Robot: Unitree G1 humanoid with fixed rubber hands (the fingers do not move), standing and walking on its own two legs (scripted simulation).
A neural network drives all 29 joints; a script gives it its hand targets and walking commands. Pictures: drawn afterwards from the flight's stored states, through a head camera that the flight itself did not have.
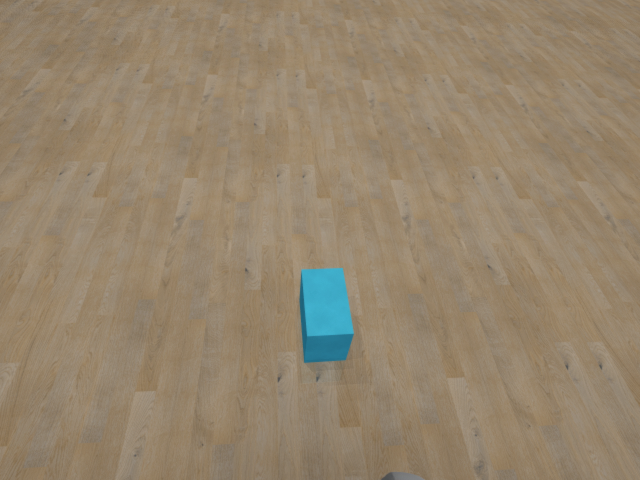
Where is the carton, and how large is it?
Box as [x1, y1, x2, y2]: [299, 268, 353, 362]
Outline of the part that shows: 342,268 301,269 299,300 304,362 345,359 353,331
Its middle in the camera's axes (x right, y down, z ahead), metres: +0.02 +0.24 +1.30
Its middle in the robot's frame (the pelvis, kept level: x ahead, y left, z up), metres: +0.72 -0.03 -0.68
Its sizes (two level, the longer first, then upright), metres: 0.244 0.141 0.194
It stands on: the floor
